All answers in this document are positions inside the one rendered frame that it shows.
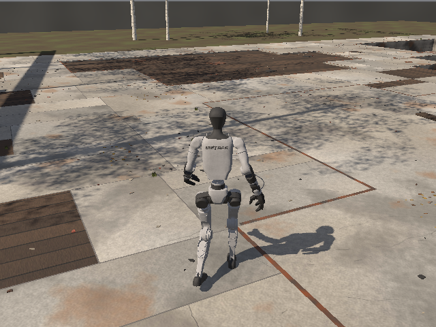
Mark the robot left upper arm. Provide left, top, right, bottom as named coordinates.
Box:
left=185, top=136, right=204, bottom=172

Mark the robot right forearm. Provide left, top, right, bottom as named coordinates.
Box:
left=245, top=164, right=262, bottom=196

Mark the left robot hand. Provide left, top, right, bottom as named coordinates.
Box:
left=184, top=174, right=200, bottom=185

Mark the right robot foot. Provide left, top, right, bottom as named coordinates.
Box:
left=227, top=253, right=236, bottom=269

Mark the left robot foot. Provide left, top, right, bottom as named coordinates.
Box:
left=193, top=272, right=208, bottom=287

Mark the robot foot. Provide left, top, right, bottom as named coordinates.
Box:
left=227, top=253, right=236, bottom=269
left=193, top=272, right=208, bottom=287

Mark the robot left forearm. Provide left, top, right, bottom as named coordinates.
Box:
left=183, top=162, right=193, bottom=179

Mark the robot right upper arm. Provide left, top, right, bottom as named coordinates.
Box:
left=232, top=137, right=251, bottom=175

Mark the right robot hand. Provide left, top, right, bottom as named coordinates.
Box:
left=249, top=193, right=265, bottom=212

